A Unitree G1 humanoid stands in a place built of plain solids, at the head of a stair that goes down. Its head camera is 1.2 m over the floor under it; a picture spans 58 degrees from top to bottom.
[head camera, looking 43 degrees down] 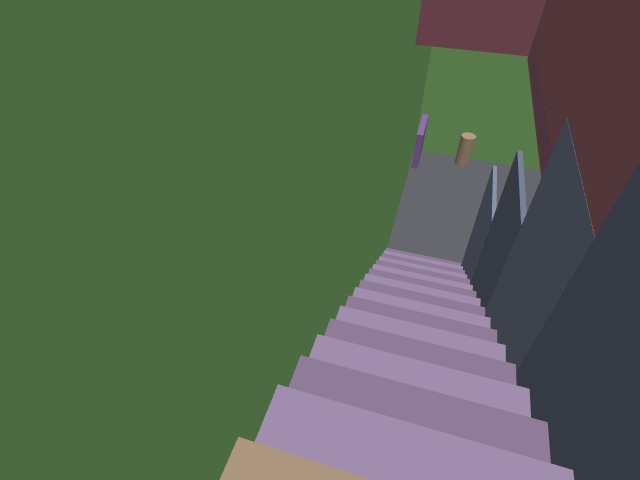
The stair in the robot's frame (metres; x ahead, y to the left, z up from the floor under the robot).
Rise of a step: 0.17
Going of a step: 0.23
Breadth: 0.93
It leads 17 degrees to the right of straight ahead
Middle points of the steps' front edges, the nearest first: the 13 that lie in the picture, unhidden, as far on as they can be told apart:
0.61 -0.30 -0.17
0.82 -0.37 -0.33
1.04 -0.43 -0.50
1.26 -0.50 -0.66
1.47 -0.57 -0.83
1.69 -0.63 -0.99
1.90 -0.70 -1.16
2.12 -0.76 -1.32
2.33 -0.83 -1.49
2.55 -0.90 -1.65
2.76 -0.96 -1.82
2.98 -1.03 -1.98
3.20 -1.09 -2.15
